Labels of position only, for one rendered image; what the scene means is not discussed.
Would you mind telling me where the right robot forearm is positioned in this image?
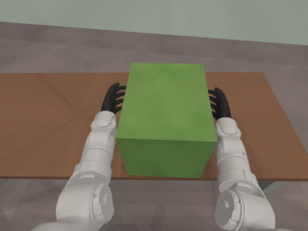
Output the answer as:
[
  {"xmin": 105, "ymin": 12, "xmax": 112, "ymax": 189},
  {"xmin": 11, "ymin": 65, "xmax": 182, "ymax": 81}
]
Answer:
[{"xmin": 215, "ymin": 117, "xmax": 275, "ymax": 226}]

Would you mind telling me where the right robot upper arm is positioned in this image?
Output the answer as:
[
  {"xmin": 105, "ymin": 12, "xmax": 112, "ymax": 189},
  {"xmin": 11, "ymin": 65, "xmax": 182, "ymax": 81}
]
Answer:
[{"xmin": 215, "ymin": 189, "xmax": 293, "ymax": 231}]

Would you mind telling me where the table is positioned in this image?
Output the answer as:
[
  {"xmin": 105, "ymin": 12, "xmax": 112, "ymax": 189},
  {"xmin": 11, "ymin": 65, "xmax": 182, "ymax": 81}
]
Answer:
[{"xmin": 0, "ymin": 72, "xmax": 308, "ymax": 195}]

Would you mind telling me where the left robot forearm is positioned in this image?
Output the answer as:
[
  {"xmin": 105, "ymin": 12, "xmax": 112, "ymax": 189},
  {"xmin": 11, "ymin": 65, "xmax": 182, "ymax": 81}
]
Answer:
[{"xmin": 56, "ymin": 111, "xmax": 117, "ymax": 219}]

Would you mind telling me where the carton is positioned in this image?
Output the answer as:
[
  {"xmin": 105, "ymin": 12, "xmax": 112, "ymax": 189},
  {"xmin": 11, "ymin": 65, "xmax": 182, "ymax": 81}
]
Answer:
[{"xmin": 115, "ymin": 63, "xmax": 218, "ymax": 179}]

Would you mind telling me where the left robot upper arm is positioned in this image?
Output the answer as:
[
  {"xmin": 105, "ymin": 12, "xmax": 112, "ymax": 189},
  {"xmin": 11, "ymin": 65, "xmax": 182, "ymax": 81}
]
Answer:
[{"xmin": 31, "ymin": 181, "xmax": 115, "ymax": 231}]

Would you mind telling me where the robot right hand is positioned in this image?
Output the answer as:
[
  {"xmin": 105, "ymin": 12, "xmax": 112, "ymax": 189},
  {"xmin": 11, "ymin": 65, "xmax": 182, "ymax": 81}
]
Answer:
[{"xmin": 208, "ymin": 87, "xmax": 232, "ymax": 121}]

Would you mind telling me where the robot left hand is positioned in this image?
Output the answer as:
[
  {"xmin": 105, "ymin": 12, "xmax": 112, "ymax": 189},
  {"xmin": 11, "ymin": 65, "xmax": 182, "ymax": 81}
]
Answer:
[{"xmin": 100, "ymin": 82, "xmax": 127, "ymax": 114}]

